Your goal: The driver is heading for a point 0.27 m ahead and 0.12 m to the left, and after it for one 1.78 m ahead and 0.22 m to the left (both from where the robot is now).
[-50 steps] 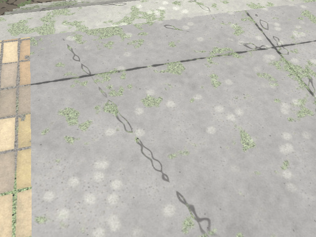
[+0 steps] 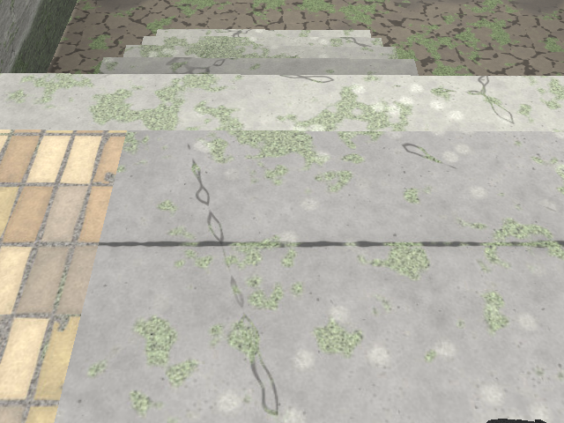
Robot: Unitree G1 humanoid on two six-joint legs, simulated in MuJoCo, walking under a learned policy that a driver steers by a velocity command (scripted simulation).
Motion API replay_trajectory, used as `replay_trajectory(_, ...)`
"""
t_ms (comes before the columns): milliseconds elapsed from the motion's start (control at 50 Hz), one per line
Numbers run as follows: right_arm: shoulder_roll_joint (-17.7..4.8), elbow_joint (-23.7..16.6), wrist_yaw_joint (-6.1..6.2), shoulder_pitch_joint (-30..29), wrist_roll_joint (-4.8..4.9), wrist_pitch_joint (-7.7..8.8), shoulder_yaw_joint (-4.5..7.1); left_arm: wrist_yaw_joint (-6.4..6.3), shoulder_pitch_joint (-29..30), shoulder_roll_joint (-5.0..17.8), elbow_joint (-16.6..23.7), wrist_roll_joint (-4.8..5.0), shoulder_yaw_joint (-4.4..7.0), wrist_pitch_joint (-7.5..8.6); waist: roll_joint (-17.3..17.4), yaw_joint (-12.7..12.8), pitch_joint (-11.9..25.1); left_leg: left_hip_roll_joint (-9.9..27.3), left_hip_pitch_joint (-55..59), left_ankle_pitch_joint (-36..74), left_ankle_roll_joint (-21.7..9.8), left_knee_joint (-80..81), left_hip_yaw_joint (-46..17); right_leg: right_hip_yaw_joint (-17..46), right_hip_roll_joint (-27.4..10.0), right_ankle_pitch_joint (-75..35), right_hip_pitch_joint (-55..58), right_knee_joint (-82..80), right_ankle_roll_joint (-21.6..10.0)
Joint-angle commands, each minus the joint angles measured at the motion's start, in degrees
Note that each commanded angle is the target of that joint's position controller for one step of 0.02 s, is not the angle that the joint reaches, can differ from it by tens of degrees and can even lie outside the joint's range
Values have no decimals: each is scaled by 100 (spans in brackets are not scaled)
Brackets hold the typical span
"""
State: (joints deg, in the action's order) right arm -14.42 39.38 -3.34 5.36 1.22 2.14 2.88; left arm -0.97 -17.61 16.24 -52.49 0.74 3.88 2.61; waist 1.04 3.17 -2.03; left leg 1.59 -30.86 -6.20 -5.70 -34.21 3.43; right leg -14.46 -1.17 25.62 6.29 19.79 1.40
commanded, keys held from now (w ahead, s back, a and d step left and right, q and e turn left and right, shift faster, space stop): w+q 0.08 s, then q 0.20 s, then no key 0.72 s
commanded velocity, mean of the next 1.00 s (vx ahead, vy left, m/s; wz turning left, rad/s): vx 0.16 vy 0.00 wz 0.28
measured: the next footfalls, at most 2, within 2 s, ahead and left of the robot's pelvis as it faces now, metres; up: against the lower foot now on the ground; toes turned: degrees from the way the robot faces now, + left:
left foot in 0.02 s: +0.17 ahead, +0.09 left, +0.00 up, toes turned +4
right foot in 0.46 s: +0.41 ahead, -0.06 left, +0.00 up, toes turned +18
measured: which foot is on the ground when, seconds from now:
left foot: up 0.00-0.00, down 0.02-0.48, up 0.50-0.74, down 0.76-1.00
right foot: down 0.00-0.00, up 0.02-0.44, down 0.46-1.00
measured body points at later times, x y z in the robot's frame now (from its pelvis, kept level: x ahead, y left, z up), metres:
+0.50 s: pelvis +0.23 +0.01 +0.01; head +0.26 +0.02 +0.45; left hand +0.36 +0.31 -0.08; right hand +0.41 -0.24 -0.10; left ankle +0.13 +0.09 -0.71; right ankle +0.37 -0.07 -0.72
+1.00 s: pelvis +0.28 +0.04 +0.01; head +0.29 +0.05 +0.46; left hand +0.32 +0.32 -0.11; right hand +0.43 -0.18 -0.11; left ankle +0.21 +0.16 -0.72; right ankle +0.37 -0.07 -0.72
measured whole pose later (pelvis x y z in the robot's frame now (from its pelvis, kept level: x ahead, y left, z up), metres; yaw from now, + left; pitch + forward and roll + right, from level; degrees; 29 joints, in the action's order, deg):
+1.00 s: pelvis +0.28 +0.04 +0.01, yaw +17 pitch -1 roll +0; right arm -12.5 47.4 1.4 15.6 -0.8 0.5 1.9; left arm -0.4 -8.7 13.6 -50.3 -0.6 1.7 0.6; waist -0.5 0.6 -1.4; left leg -0.2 -11.0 -20.3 0.5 -32.2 -3.2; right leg 1.3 0.0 11.2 -18.0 30.2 0.9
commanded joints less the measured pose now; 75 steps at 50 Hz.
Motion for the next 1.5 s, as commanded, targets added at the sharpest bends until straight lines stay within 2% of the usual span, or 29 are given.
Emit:
replay_trajectory(20,-1464,66,161,2097,16,-31,623,-89,260,979,470,-44,173,13,101,-1325,1280,64,3297,-148,-670,425,-778,175,-1001,-5041,-1679,3641,-364)
replay_trajectory(40,-1981,15,190,1883,41,18,674,38,-324,88,749,-205,-103,195,1499,-563,1728,1483,5174,-956,-1749,924,-4026,748,266,516,-4325,5576,-48)
replay_trajectory(60,-1479,-118,167,2067,-6,91,527,143,269,558,804,-10,-39,444,817,-992,2270,1744,5442,-1411,-1848,1645,-5020,1983,273,794,-4971,6123,-160)
replay_trajectory(80,-1214,-101,160,1839,-59,153,446,193,810,806,1001,184,30,569,543,-1031,1467,1582,4892,-959,-1540,1746,-4170,2022,-8,244,-5346,5969,-304)
replay_trajectory(100,-1109,-185,161,1389,-55,180,406,160,908,745,1031,128,10,620,37,-743,924,1352,3979,126,-1346,1712,-3429,1973,-230,-216,-5113,5488,-325)
replay_trajectory(120,-962,-296,168,962,-75,176,358,108,889,786,963,-26,53,594,-157,-499,592,1146,3178,1373,-1208,1691,-2813,1917,-382,-394,-4729,5062,-237)
replay_trajectory(160,-895,-443,223,684,-137,158,319,81,631,811,966,-120,112,416,-55,-192,529,913,2341,2789,-1136,1741,-2245,1902,-464,-511,-4059,4684,-48)
replay_trajectory(220,-1151,-402,336,766,-107,121,396,14,685,527,1055,-189,48,229,38,-129,529,605,1761,3796,-1055,1680,-1647,1681,-227,-1016,-3839,3736,245)
replay_trajectory(300,-1143,-332,497,910,-13,-96,401,44,1253,396,1208,-137,-29,172,403,-363,792,232,1667,3176,-582,1371,-1398,1629,137,-2390,-3392,2164,327)
replay_trajectory(380,-993,-211,554,1103,-68,-179,332,152,1620,509,1315,-126,-8,196,513,-578,780,479,2121,2393,-453,1032,-1854,1780,162,-2682,-3299,1409,213)
replay_trajectory(440,-858,-210,563,909,-91,-167,265,179,1348,662,1278,-194,68,304,574,-355,705,545,2422,2240,-345,398,-2208,1773,119,-2603,-2961,708,-122)
replay_trajectory(460,-763,-225,551,889,-103,-141,228,163,1172,726,1255,-260,82,362,431,-244,809,258,2299,2015,-153,17,-2124,1847,-58,-3736,-2345,293,-314)
replay_trajectory(480,-564,-310,536,1110,-221,-82,160,118,1007,1019,1302,-376,116,386,-194,-358,1265,-194,1796,881,97,-777,-1839,2527,-850,-5929,-1261,606,-702)
replay_trajectory(500,-483,-181,533,1851,-147,-73,116,97,805,966,1223,-440,103,301,-1292,-527,1771,-766,796,-1999,500,-1936,-1462,3726,-1881,-7207,-105,788,-1818)
replay_trajectory(520,-832,-144,514,1785,-157,-134,151,119,621,489,1144,-246,-14,235,-1343,-386,1920,-620,451,-3488,741,-2561,-1473,4472,-2269,-6334,-173,513,-2147)
replay_trajectory(540,-1077,-142,519,1473,-100,-247,241,146,759,402,1169,-142,-63,184,-866,-311,1563,-453,300,-3400,871,-2965,-1508,4322,-2038,-5080,-501,396,-1963)
replay_trajectory(560,-1031,-125,551,1200,-80,-374,252,157,919,437,1182,-139,-67,114,-619,-315,1293,-360,205,-3147,976,-3133,-1363,4021,-1758,-4055,-821,259,-1714)
replay_trajectory(580,-977,-123,565,1109,-98,-481,252,164,1171,472,1209,-134,-76,56,-570,-375,952,-241,225,-2896,1026,-2914,-1279,3756,-1586,-3218,-1306,54,-1557)
replay_trajectory(620,-669,-30,559,1156,-90,-565,174,158,1552,527,1215,-184,-63,-62,-852,-538,615,-113,899,-2518,1050,-1799,-928,3082,-1049,-2171,-2162,-271,-1218)
replay_trajectory(660,-444,80,541,1132,-119,-507,98,132,1486,534,1150,-187,-42,-136,-1065,-429,669,-150,1422,-2122,1013,-880,-661,2727,-827,-2085,-2257,-284,-1187)
replay_trajectory(720,-468,299,503,1284,-137,-447,129,91,1365,525,1046,-97,-57,-169,-953,-498,845,-212,2181,-714,790,536,-463,2621,-799,-1352,-2282,-133,-1093)
replay_trajectory(740,-511,287,493,1196,-192,-442,131,89,1235,438,984,-85,-94,-159,-860,-479,794,-168,2387,-502,668,824,-523,2584,-711,-808,-2453,-149,-872)
replay_trajectory(760,-692,188,502,1043,-275,-432,145,106,1152,357,936,-122,-130,-128,-591,-407,686,200,2488,-337,492,887,-917,2474,-598,-277,-2719,-43,-580)
replay_trajectory(780,-973,199,514,908,-265,-431,208,127,1067,382,953,-178,-111,-103,-10,-160,418,352,1915,-1098,250,868,-1135,2052,-219,-60,-2710,65,-331)
replay_trajectory(820,-558,271,480,821,-283,-314,106,117,1331,290,937,-200,-129,-83,261,-231,198,255,1023,-2154,253,1227,-1132,1774,-47,-777,-1983,492,-141)
replay_trajectory(860,-544,309,476,743,-275,-184,91,69,1179,261,807,-159,-124,-102,379,-170,128,218,955,-1700,410,1258,-1093,1756,-59,-1294,-1818,687,-223)
replay_trajectory(920,-547,430,483,963,-209,-78,81,44,1064,276,648,-141,-105,-109,206,-211,196,177,1185,-1013,460,1073,-1033,1764,-72,-1835,-1774,766,-268)
replay_trajectory(1200,-411,934,494,1186,-159,-68,29,-75,1040,340,-115,-72,-35,-262,-69,-270,252,38,1609,121,433,1002,-826,1798,-106,-2698,-1472,844,-181)
replay_trajectory(1500,-341,1561,509,1297,-159,-76,-41,-154,999,302,-723,-67,-26,-334,-39,-258,62,-23,1625,-155,439,1258,-718,1762,-74,-2451,-1431,675,-138)
Velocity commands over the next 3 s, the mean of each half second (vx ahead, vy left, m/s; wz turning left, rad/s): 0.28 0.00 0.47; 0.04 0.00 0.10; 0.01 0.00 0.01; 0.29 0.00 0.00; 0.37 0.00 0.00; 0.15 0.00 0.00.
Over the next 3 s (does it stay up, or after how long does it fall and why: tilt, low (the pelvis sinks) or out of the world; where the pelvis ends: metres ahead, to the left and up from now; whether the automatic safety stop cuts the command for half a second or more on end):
stays up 0.78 0.19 0.01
